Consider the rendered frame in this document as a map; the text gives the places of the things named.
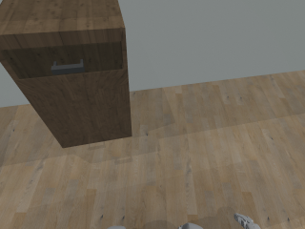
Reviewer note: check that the robot right hand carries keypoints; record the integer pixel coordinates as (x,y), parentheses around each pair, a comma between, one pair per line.
(245,221)

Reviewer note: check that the drawer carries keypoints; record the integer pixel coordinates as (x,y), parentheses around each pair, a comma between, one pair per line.
(36,62)

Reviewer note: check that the handle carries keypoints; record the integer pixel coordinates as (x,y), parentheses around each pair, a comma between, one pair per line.
(70,68)

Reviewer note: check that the cabinet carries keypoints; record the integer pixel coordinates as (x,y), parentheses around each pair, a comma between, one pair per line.
(78,108)

